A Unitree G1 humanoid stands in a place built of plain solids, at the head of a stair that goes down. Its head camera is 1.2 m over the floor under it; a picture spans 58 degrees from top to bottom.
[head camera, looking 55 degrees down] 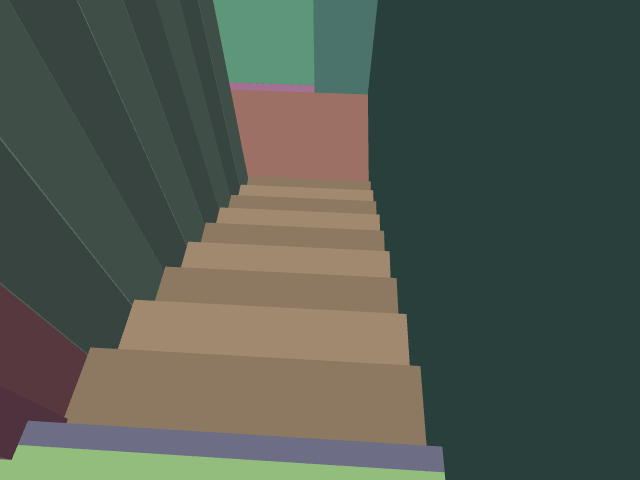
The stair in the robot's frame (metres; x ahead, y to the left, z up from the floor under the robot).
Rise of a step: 0.18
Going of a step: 0.27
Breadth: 1.09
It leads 3 degrees to the right of straight ahead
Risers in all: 10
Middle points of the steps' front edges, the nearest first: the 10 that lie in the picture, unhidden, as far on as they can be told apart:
0.23 0.23 0.00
0.50 0.22 -0.18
0.77 0.20 -0.36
1.04 0.19 -0.55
1.31 0.17 -0.73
1.58 0.16 -0.91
1.85 0.14 -1.09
2.12 0.13 -1.28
2.39 0.11 -1.46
2.66 0.09 -1.64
